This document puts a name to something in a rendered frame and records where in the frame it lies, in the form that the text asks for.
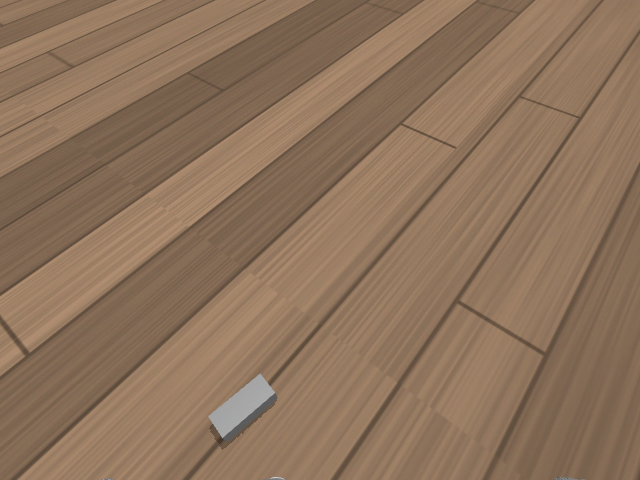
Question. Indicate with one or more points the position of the carton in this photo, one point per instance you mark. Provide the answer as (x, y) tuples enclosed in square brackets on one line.
[(243, 407)]

